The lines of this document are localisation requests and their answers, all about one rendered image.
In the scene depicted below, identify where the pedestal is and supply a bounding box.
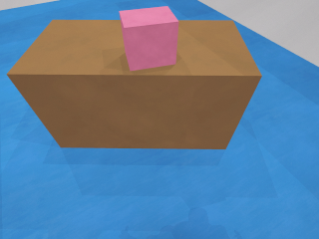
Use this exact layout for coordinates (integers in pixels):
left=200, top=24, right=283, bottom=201
left=6, top=20, right=262, bottom=149

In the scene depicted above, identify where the carton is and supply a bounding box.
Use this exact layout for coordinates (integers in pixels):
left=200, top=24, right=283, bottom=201
left=119, top=6, right=179, bottom=71

